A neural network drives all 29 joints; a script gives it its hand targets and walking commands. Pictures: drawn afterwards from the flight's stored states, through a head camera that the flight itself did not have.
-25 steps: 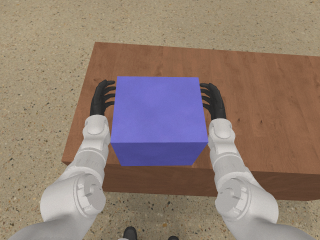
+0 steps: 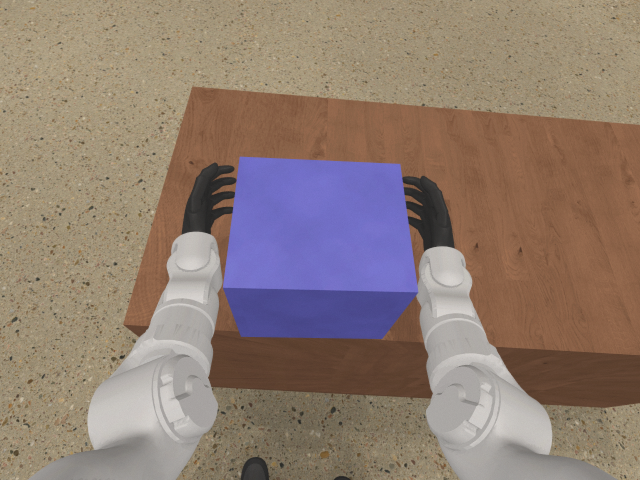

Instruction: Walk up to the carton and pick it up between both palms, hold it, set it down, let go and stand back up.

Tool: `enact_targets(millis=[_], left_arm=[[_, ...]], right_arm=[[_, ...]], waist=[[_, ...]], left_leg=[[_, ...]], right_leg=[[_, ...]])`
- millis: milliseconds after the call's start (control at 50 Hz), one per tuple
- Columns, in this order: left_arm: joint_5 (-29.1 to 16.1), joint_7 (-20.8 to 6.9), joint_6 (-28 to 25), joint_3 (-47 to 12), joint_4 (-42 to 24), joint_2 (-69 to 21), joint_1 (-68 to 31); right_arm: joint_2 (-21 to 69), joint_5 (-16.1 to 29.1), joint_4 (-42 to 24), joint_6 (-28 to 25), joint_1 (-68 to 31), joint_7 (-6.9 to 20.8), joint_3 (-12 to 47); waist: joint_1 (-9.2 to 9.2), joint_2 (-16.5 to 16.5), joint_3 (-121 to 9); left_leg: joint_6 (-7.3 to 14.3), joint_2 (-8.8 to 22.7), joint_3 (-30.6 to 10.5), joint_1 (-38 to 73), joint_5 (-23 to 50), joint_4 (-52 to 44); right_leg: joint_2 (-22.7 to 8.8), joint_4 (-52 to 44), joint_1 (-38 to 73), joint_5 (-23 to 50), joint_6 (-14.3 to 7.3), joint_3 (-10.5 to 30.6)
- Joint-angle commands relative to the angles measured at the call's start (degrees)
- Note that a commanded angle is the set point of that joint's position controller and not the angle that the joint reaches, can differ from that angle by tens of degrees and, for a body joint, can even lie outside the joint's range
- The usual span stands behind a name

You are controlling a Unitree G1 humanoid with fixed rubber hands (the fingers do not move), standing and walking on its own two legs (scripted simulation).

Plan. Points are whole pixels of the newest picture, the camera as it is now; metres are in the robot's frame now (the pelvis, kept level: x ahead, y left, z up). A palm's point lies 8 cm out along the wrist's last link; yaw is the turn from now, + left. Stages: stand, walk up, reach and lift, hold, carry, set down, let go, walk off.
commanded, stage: reach and lift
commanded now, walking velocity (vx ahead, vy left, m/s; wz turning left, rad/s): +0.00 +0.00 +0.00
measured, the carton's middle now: (316, 254) +0.41 +0.02 -0.04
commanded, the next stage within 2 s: none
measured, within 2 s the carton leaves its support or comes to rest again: leaves its support in 0.62 s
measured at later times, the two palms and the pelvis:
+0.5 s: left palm (202, 228) +0.41 +0.17 +0.01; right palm (437, 239) +0.42 -0.14 +0.01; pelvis +0.00 -0.01 +0.00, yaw +1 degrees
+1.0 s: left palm (193, 227) +0.40 +0.17 +0.03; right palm (437, 236) +0.41 -0.13 +0.03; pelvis +0.00 +0.00 +0.00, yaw +1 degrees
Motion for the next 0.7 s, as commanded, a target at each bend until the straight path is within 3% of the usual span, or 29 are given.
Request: enact_targets(millis=[0,20,40,80,100,140,280,380,440,460,520,540,600,620,640,680], left_arm=[[1.55,-3.57,-2.69,-10.69,-2.91,-24.45,-28.96],[1.39,-3.76,-2.41,-10.98,-2.50,-23.78,-28.69],[1.96,-3.70,-2.08,-9.19,-3.03,-23.15,-29.06],[0.76,-3.98,-1.79,-10.95,-2.95,-22.97,-27.28],[1.69,-3.94,-1.75,-9.48,-2.56,-22.69,-27.14],[0.50,-4.13,-2.09,-10.64,-2.27,-22.78,-28.87],[-0.04,-4.42,-3.83,-13.79,-2.77,-24.79,-28.81],[-0.31,-4.38,-4.32,-14.52,-1.16,-25.00,-28.59],[-0.61,-4.59,-5.09,-16.21,-0.76,-26.56,-28.22],[-1.25,-4.51,-5.35,-17.19,-1.70,-26.37,-28.11],[-2.17,-4.26,-5.88,-18.07,-0.78,-26.40,-29.27],[-2.36,-4.51,-5.77,-18.41,-0.72,-26.83,-28.61],[-3.15,-4.34,-5.75,-19.90,-0.75,-27.33,-27.41],[-3.28,-4.53,-5.69,-19.91,-0.75,-27.27,-27.91],[-3.59,-4.71,-5.70,-20.36,0.38,-27.76,-27.32],[-4.08,-4.50,-5.61,-20.76,-0.86,-27.89,-29.04]], right_arm=[[25.14,-2.80,1.72,-3.89,-26.61,6.31,13.98],[25.20,-3.47,2.41,-3.48,-26.11,6.07,13.02],[25.66,-3.09,2.09,-3.04,-26.77,6.17,13.25],[26.08,-3.12,0.37,-2.85,-25.88,6.00,14.10],[25.50,-2.83,0.29,-2.74,-26.86,5.79,14.03],[26.37,-2.91,-0.69,-2.86,-28.06,5.81,14.88],[28.47,-4.04,1.52,-5.43,-27.19,5.09,15.92],[28.12,-3.70,2.25,-6.98,-27.94,4.97,17.23],[29.72,-2.86,2.77,-8.04,-27.35,4.49,20.06],[29.03,-2.59,1.22,-8.47,-28.66,4.43,20.90],[28.91,-1.46,2.43,-9.09,-29.32,4.28,22.06],[29.49,-1.30,2.29,-9.12,-28.67,4.07,22.68],[27.60,0.37,3.41,-9.80,-29.88,4.09,24.20],[28.40,0.80,3.24,-9.56,-28.96,4.05,25.03],[27.72,0.59,2.75,-9.60,-29.89,3.94,24.99],[27.42,1.41,3.30,-9.89,-31.25,4.09,25.16]], waist=[[0.66,4.70,-34.97],[0.44,4.31,-34.18],[1.70,3.46,-32.43],[0.64,1.42,-32.94],[1.45,2.43,-32.49],[1.29,1.26,-35.14],[-0.09,1.90,-36.54],[1.03,1.07,-36.84],[1.43,0.68,-37.68],[0.84,1.91,-39.04],[0.85,3.09,-38.04],[0.73,1.29,-37.67],[0.07,3.83,-37.06],[1.47,2.76,-36.36],[0.47,2.35,-35.55],[1.23,2.91,-36.14]], left_leg=[[-1.45,1.53,0.56,31.75,34.26,5.64],[-0.88,1.57,0.76,31.18,33.00,5.63],[-0.39,1.16,1.29,29.51,31.65,5.66],[0.63,0.71,1.84,26.47,27.62,4.08],[0.33,0.25,1.73,23.79,27.88,4.30],[0.94,0.31,2.11,21.68,24.17,3.28],[-0.04,-0.69,2.07,21.04,25.56,3.55],[-0.25,0.09,1.97,18.62,21.65,1.67],[-0.44,-0.55,1.93,16.35,22.17,1.12],[-0.72,-0.20,1.58,16.05,23.25,1.19],[-0.93,-0.47,2.03,15.75,22.83,1.20],[-1.03,-0.46,1.70,16.67,22.72,0.76],[-2.04,-0.12,0.95,19.02,24.93,1.59],[-2.08,0.29,0.92,19.53,25.45,1.97],[-1.76,-0.03,1.28,19.23,25.81,2.03],[-1.62,0.31,1.07,20.46,24.82,1.43]], right_leg=[[0.97,0.10,6.24,18.64,0.99,-4.17],[0.42,0.06,5.86,17.95,1.56,-4.52],[0.46,0.22,6.73,16.46,1.62,-3.92],[-0.54,1.64,11.09,23.70,2.48,-3.23],[-0.53,1.91,12.45,24.39,2.68,-2.96],[-0.86,2.64,15.25,24.93,3.18,-2.94],[-0.93,3.84,18.42,32.90,2.88,-2.86],[-0.99,3.16,21.28,32.52,2.26,-2.52],[-1.23,4.53,26.07,38.22,2.60,-2.32],[-1.16,4.55,26.50,39.54,2.60,-2.21],[-0.99,3.98,25.56,37.39,2.30,-2.38],[-0.66,4.03,26.03,37.65,2.39,-2.62],[-0.73,3.67,24.22,37.06,1.90,-2.34],[-0.15,2.87,23.59,36.64,1.69,-2.35],[-0.60,3.11,23.22,37.30,2.12,-2.63],[-0.25,2.19,21.93,34.83,1.65,-2.51]])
